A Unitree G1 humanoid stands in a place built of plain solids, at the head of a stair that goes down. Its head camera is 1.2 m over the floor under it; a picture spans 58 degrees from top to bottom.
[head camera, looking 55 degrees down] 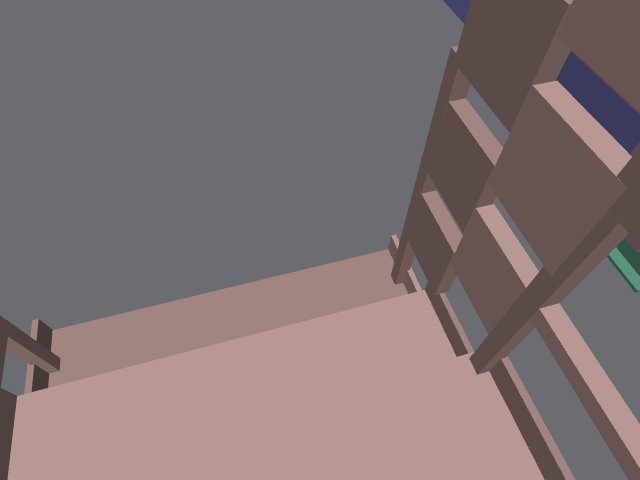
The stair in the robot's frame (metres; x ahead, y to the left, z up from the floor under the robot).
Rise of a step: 0.17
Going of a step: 0.30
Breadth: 1.40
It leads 16 degrees to the left of straight ahead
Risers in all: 3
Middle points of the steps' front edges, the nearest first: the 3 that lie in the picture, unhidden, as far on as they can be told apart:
0.27 0.20 0.00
0.56 0.28 -0.17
0.85 0.36 -0.34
